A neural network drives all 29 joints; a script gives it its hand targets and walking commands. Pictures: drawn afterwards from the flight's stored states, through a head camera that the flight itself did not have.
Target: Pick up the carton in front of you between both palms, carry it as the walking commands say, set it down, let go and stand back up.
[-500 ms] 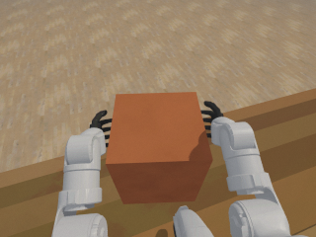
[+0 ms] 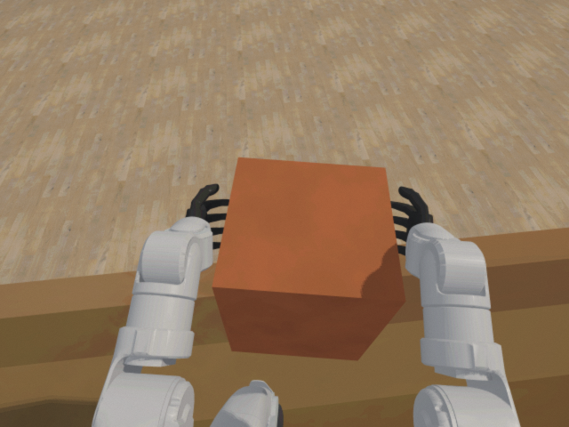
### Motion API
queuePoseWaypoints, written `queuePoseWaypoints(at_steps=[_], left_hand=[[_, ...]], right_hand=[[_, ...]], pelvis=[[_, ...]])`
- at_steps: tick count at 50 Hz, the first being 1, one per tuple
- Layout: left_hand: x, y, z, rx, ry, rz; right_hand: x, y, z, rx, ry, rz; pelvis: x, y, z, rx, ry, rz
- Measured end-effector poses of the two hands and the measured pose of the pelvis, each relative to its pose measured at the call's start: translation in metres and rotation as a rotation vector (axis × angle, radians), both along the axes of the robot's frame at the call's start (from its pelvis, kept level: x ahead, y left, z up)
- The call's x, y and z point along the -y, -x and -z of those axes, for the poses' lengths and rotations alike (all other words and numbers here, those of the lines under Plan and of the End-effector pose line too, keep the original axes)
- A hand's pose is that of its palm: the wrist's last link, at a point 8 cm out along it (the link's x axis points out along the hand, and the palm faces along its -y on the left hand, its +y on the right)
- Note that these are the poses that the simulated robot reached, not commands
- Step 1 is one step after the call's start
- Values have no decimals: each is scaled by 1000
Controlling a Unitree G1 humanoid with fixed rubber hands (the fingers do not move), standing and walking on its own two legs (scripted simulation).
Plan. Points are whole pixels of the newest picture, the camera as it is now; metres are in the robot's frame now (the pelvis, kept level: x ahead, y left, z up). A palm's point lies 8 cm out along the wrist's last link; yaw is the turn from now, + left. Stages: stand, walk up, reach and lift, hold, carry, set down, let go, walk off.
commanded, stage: carry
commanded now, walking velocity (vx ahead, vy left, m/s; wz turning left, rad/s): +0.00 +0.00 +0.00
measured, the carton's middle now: (302, 266) +0.34 +0.02 +0.00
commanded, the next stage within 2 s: none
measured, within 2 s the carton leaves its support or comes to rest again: neither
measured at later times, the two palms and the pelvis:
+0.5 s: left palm (263, 155) +0.69 +0.12 -0.09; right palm (390, 153) +0.70 -0.17 -0.08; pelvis +0.36 -0.02 -0.21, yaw +1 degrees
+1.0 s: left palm (279, 127) +1.05 +0.12 -0.29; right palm (367, 133) +1.03 -0.18 -0.28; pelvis +0.69 -0.02 -0.41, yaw +0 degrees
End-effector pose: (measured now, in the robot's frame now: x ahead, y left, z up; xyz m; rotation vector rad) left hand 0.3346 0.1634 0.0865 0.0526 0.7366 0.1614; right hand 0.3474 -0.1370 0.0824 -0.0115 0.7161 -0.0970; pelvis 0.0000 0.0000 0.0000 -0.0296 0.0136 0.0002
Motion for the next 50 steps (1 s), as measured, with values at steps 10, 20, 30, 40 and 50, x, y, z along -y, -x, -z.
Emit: queuePoseWaypoints(at_steps=[10,20,30,40,50], left_hand=[[27,-158,80,6,35,105],[32,-275,153,-25,74,62],[26,-411,224,70,-5,-56],[33,-525,319,-113,-14,-21],[44,-713,372,82,21,90]], right_hand=[[25,-119,77,3,9,106],[31,-252,134,-30,57,56],[23,-434,212,69,15,-84],[31,-534,318,-114,16,-50],[43,-680,367,76,38,80]], pelvis=[[-21,-135,93,-14,-27,6],[3,-266,144,-10,-37,-19],[41,-421,261,14,-30,-13],[44,-536,304,-3,-31,-9],[16,-694,410,17,-9,-5]])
